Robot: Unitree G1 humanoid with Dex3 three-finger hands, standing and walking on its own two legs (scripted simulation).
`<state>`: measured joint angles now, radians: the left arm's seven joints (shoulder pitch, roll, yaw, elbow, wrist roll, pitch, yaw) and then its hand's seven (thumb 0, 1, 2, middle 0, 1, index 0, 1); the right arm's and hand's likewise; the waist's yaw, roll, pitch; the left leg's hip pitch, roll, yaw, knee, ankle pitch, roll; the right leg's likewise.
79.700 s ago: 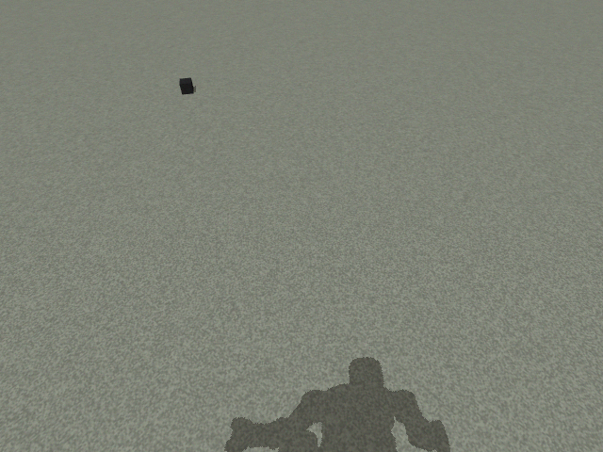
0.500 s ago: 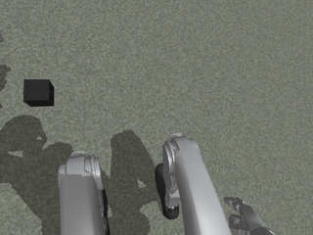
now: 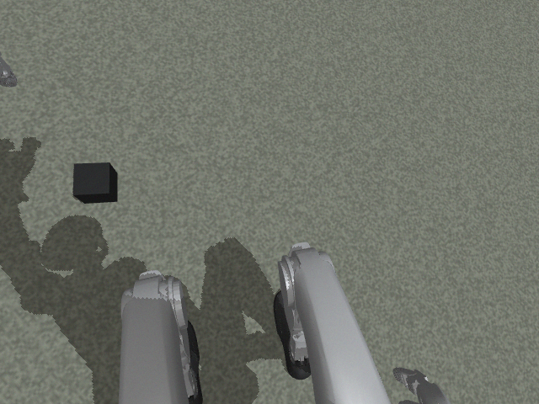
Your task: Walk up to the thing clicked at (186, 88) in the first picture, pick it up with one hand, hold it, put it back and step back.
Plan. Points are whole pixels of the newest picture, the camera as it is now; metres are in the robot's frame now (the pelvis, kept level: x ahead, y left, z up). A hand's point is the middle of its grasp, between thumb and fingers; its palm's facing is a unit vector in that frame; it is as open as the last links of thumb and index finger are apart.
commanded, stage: go down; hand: left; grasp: from above
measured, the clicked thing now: (96, 183) +0.55 +0.28 -0.42
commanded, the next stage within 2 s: approach in 1.58 s
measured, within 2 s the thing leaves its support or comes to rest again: neither
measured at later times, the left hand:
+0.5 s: hand out of the picture +0.50 +0.32 -0.01, palm faces -0.45 -0.01 -0.89, open 14.0 cm
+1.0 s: hand out of the picture +0.50 +0.32 +0.02, palm faces -0.44 -0.01 -0.90, open 14.1 cm
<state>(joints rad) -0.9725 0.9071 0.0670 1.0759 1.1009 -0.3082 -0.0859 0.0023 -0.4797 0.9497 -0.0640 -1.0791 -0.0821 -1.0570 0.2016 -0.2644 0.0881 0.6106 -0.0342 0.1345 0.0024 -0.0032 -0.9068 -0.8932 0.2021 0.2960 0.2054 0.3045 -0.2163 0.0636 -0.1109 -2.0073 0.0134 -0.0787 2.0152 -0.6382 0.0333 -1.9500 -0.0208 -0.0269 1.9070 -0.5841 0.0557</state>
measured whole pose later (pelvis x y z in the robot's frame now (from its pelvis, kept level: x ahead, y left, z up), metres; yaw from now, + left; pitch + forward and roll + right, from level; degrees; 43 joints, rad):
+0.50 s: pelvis +0.00 -0.01 +0.04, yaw +1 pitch +35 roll -7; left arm -0.98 0.92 0.09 1.14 1.13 -0.39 -0.06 0.00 -0.49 0.94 -0.07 -1.09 -0.09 -1.06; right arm 0.17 -0.27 0.07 0.64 -0.04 0.11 0.00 0.00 -0.92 -0.90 0.20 0.30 0.20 0.30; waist -0.21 0.04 -0.11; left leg -1.88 0.02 -0.09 1.89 -0.62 0.01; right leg -1.84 -0.02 -0.04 1.80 -0.56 0.05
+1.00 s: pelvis +0.01 +0.00 +0.07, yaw +1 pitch +34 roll -7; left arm -0.96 0.89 0.07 1.17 1.15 -0.38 -0.02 0.00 -0.53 0.97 -0.07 -1.08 -0.08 -1.06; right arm 0.20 -0.25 0.07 0.67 -0.03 0.11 0.00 0.00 -0.92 -0.90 0.20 0.30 0.21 0.30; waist -0.22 0.04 -0.13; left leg -1.78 0.03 -0.08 1.80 -0.62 0.02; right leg -1.72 -0.01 -0.04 1.69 -0.55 0.05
